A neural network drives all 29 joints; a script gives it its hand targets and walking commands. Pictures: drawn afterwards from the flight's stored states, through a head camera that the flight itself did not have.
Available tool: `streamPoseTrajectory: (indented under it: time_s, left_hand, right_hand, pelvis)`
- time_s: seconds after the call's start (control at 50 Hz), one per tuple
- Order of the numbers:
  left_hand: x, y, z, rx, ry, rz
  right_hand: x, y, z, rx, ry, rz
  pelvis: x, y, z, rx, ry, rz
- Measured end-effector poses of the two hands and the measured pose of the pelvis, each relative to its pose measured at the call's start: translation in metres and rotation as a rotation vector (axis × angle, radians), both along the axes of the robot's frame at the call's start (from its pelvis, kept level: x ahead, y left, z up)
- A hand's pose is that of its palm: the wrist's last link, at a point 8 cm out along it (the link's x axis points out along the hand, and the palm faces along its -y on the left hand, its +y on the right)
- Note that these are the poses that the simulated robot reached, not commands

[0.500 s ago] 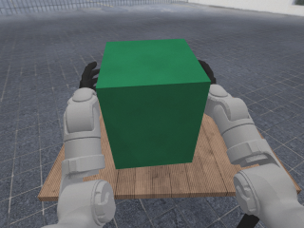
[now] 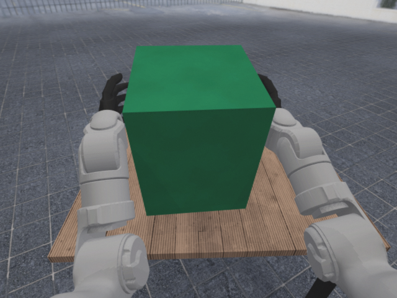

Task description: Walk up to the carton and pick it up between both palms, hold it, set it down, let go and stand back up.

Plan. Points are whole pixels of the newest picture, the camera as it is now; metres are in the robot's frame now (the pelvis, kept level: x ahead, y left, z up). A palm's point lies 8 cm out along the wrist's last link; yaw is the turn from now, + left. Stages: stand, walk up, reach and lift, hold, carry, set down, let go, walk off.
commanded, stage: set down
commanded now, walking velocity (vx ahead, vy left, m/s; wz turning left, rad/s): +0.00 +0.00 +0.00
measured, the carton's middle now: (193, 130) +0.37 +0.00 +0.22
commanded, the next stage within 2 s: none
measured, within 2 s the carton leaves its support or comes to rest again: neither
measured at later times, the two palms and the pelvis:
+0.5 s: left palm (120, 135) +0.38 +0.14 +0.21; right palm (263, 146) +0.37 -0.15 +0.18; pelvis +0.00 +0.00 +0.00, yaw +1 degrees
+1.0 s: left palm (124, 146) +0.39 +0.14 +0.18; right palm (263, 153) +0.37 -0.15 +0.16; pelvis +0.00 +0.00 +0.00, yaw +0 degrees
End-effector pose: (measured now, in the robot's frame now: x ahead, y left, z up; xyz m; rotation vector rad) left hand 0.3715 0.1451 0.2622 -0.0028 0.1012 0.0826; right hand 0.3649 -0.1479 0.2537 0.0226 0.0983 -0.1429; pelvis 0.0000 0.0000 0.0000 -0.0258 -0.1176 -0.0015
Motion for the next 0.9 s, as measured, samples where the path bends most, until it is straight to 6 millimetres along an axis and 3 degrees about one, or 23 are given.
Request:
streamPoseTrajectory:
  time_s: [0.14,0.28,0.4,0.5,0.62,0.9]
  left_hand:
    - [0.001,-0.004,0.001,-0.015,-0.044,-0.018]
    - [0.011,-0.008,-0.006,0.029,-0.046,-0.028]
    - [0.015,-0.006,-0.027,0.054,-0.032,-0.032]
    - [0.012,-0.004,-0.05,0.047,-0.027,-0.037]
    - [0.012,-0.007,-0.067,0.037,-0.016,-0.047]
    - [0.017,-0.012,-0.073,0.058,0.009,-0.045]
  right_hand:
    - [-0.003,-0.004,-0.001,0.023,-0.055,-0.02]
    - [0.003,-0.006,-0.03,0.007,-0.073,-0.031]
    - [0.005,-0.003,-0.062,0.004,-0.065,-0.031]
    - [0.002,-0.001,-0.078,-0.007,-0.067,-0.033]
    - [-0.002,-0.004,-0.086,-0.023,-0.062,-0.045]
    - [0.001,-0.009,-0.095,-0.027,-0.044,-0.048]
  pelvis:
    - [-0.006,0.0,0.0,0.006,-0.03,0.003]
    - [-0.003,-0.002,0.001,0.016,-0.041,-0.001]
    - [0.002,-0.003,0.001,0.009,-0.058,0.012]
    - [0.005,-0.003,0.0,0.005,-0.06,0.02]
    - [0.004,0.0,0.0,0.004,-0.046,0.019]
    - [0.003,0.004,0.001,0.008,-0.037,-0.002]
